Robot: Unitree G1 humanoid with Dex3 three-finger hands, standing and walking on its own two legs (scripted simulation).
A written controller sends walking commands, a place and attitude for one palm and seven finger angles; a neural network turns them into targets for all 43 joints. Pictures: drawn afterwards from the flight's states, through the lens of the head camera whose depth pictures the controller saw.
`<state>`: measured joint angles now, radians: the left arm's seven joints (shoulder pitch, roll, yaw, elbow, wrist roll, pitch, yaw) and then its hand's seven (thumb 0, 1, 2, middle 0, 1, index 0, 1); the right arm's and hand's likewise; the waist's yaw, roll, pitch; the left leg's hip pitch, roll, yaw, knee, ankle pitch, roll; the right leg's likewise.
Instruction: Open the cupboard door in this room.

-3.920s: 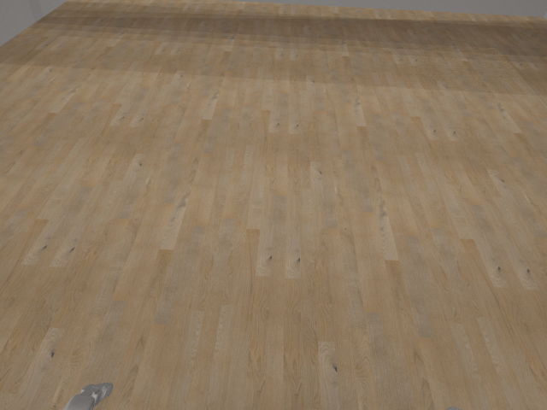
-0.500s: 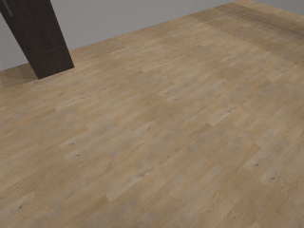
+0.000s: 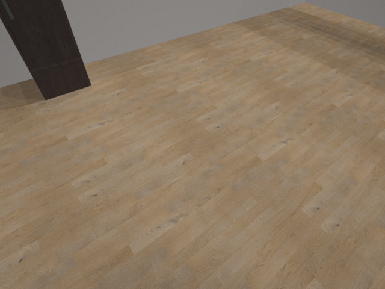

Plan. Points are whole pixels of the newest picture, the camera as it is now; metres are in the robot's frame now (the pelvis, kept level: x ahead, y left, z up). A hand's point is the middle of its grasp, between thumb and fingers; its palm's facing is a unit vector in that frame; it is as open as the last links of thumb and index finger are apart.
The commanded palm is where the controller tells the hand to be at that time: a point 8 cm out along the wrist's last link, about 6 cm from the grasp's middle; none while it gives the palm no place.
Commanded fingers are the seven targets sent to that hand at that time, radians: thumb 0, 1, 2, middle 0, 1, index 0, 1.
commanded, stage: stand and wait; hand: left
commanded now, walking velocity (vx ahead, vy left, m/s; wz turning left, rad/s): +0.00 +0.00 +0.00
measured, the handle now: (7, 7) +1.63 +1.28 -0.05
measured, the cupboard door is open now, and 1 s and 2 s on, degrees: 0 0 0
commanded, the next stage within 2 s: turn or walk to find it in 0.10 s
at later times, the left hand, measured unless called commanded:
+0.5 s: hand out of the picture +0.00 +0.21 -0.20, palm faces +0.15 -0.97 -0.20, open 7.3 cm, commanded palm none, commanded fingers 0.00 0.90 0.90 -0.20 -0.30 -0.20 -0.30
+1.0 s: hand out of the picture -0.01 +0.18 -0.15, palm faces +0.29 -0.92 -0.27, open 7.3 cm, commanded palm none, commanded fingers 0.00 0.90 0.90 -0.20 -0.30 -0.20 -0.30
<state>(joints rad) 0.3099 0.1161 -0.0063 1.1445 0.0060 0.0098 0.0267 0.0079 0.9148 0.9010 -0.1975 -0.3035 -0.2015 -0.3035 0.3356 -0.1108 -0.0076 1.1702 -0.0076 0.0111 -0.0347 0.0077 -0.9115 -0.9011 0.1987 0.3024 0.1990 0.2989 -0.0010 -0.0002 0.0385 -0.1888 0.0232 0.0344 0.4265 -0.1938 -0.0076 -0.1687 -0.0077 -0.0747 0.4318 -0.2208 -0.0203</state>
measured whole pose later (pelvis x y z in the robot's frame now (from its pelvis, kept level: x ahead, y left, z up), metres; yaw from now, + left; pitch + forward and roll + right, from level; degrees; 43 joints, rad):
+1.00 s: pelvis -0.02 -0.02 +0.00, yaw +16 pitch -1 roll +2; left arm 0.22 0.16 0.03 0.97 0.02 0.02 0.02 0.01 0.91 0.90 -0.20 -0.30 -0.20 -0.30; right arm 0.24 -0.24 -0.09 1.01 -0.02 0.08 0.00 0.01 -0.91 -0.90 0.20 0.30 0.20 0.30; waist -0.02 0.04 0.04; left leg -0.50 -0.03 -0.04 1.09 -0.38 -0.04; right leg -0.16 -0.05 -0.10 0.49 -0.31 -0.03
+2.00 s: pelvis -0.08 -0.03 +0.00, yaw +41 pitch -1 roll +1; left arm 0.20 0.16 0.02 0.92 0.02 0.02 0.02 0.01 0.91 0.90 -0.20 -0.30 -0.20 -0.30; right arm 0.28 -0.25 -0.09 1.00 -0.02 0.09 0.01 0.01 -0.91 -0.90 0.20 0.30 0.20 0.30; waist -0.04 0.05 0.05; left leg -0.51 -0.01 -0.04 1.16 -0.35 -0.05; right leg -0.20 -0.07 -0.14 0.49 -0.27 -0.01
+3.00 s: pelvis -0.14 -0.04 +0.00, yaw +59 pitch -2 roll +2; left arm 0.22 0.16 0.03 0.97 0.02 0.01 0.02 0.01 0.91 0.90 -0.20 -0.30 -0.20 -0.30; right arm 0.26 -0.24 -0.08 1.05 -0.02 0.09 0.01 0.01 -0.91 -0.90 0.20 0.30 0.20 0.30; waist -0.02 0.03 0.06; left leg -0.45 0.04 -0.02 1.08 -0.39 -0.06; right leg -0.18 -0.09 -0.20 0.50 -0.29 -0.03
